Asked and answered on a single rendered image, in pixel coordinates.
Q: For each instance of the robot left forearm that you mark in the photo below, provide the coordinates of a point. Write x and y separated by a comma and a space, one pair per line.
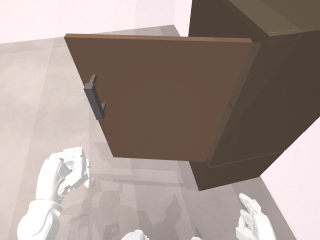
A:
41, 221

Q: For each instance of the robot left hand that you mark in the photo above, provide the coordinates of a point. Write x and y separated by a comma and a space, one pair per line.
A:
50, 185

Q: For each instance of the handle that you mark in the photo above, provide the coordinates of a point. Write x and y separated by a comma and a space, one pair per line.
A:
93, 98

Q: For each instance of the robot right hand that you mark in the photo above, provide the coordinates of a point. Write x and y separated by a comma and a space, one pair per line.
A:
259, 226

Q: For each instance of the cupboard door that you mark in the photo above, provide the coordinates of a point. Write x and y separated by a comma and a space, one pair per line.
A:
165, 96

